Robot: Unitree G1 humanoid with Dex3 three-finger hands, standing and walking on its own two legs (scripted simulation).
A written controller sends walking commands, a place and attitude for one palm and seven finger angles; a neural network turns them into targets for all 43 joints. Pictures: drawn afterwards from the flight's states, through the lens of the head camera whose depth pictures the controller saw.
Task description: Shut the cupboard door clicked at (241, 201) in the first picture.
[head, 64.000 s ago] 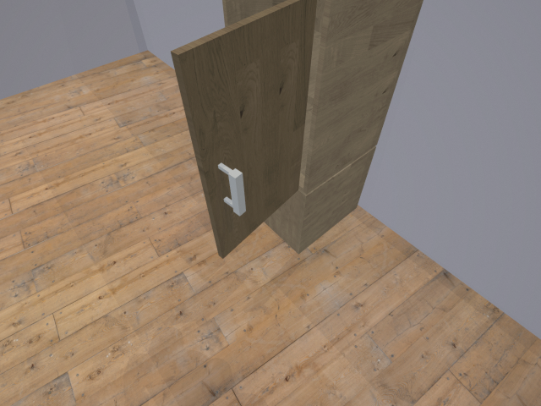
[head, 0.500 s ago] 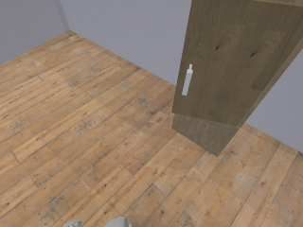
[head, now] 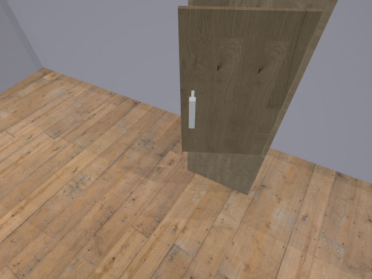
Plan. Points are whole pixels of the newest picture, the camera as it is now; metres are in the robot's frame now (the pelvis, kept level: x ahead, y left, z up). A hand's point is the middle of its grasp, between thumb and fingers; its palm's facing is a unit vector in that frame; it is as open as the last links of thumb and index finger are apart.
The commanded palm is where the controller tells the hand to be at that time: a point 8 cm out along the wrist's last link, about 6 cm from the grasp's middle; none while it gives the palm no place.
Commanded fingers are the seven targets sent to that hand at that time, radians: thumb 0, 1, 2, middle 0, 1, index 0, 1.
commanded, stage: take the last steps up to it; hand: left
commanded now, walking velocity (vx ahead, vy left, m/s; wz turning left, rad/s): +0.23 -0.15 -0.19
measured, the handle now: (192, 109) +0.65 +0.00 -0.06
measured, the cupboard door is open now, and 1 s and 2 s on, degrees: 24 24 24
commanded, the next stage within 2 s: come to a stop and stand still in 0.36 s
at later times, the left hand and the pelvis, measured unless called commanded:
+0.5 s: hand (126, 262) +0.19 +0.17 -0.17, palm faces -0.10 -0.99 -0.13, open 7.4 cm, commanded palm none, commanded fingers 0.00 0.90 0.90 -0.20 -0.30 -0.20 -0.30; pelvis +0.12 -0.02 +0.01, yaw -6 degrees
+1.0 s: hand (146, 232) +0.27 +0.13 -0.18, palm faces -0.05 -0.98 -0.18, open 7.4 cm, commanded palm none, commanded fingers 0.00 0.90 0.90 -0.20 -0.30 -0.20 -0.30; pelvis +0.16 -0.05 -0.01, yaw -4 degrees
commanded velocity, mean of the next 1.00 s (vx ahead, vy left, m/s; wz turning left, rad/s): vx -0.01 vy -0.02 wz -0.06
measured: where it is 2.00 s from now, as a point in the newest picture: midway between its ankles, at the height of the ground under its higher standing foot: outside the picture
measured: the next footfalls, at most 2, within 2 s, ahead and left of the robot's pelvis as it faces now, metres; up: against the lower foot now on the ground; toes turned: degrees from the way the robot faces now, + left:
left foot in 0.30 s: +0.17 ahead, +0.09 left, +0.00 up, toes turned +7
right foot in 0.68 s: +0.23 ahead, -0.23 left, +0.00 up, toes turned -10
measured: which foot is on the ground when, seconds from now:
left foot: up 0.00-0.28, down 0.30-0.68, up 0.70-0.96, down 0.98-1.00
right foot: down 0.00-0.30, up 0.32-0.66, down 0.68-0.98, up 1.00-1.00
